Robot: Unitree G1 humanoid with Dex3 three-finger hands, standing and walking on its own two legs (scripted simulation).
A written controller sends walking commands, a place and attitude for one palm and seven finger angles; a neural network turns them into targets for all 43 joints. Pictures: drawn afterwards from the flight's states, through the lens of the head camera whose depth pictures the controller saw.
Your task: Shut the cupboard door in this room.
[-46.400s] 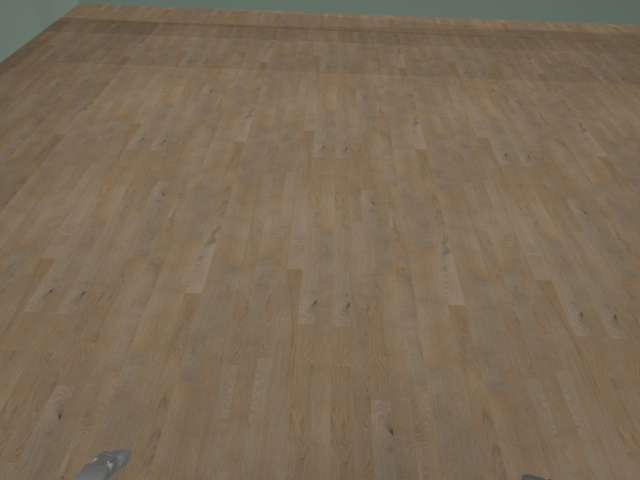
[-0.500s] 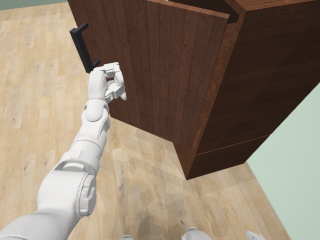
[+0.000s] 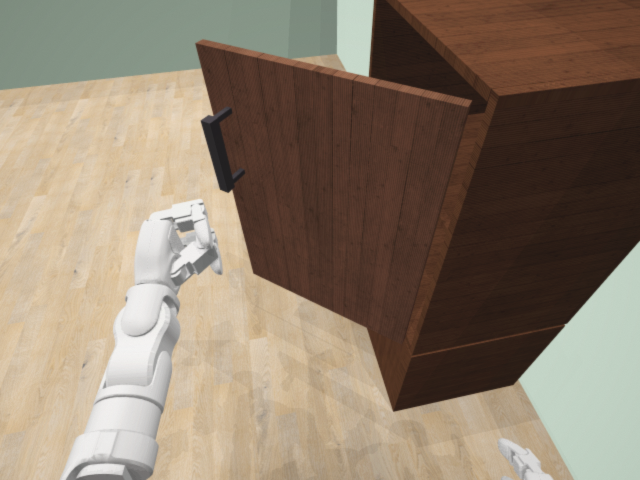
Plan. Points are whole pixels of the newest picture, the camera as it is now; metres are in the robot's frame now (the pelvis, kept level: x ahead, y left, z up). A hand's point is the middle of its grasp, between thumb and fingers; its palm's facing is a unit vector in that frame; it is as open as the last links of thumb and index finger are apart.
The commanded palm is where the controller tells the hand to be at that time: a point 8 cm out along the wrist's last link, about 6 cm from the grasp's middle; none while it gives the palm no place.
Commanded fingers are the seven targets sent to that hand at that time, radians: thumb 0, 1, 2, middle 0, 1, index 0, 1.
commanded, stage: draw the hand back to the body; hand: left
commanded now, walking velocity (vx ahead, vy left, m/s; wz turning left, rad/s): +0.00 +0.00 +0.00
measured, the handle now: (226, 150) +0.63 +0.20 +0.07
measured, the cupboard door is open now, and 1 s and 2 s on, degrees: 49 49 49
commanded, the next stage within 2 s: step back with the hand held close in 1.12 s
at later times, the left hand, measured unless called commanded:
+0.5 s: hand (90, 311) +0.25 +0.24 +0.16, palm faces +0.37 -0.87 -0.32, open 4.3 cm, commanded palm +0.20 +0.28 +0.17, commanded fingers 0.00 0.90 0.90 -0.50 -0.63 -0.50 -0.63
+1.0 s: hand (12, 354) +0.20 +0.28 +0.17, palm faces +0.50 -0.77 -0.39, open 7.3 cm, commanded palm +0.14 +0.31 +0.19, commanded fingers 0.00 0.90 0.90 -0.20 -0.30 -0.20 -0.30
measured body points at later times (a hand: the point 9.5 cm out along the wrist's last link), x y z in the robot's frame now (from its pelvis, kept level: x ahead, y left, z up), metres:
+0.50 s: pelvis +0.01 +0.01 +0.02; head +0.00 -0.02 +0.47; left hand +0.22 +0.28 +0.18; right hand +0.20 -0.20 -0.08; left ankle -0.01 +0.12 -0.73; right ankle +0.02 -0.13 -0.73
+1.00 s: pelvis +0.01 +0.01 +0.02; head -0.01 -0.02 +0.47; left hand +0.16 +0.32 +0.19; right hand +0.20 -0.21 -0.07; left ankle -0.01 +0.12 -0.73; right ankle +0.02 -0.13 -0.73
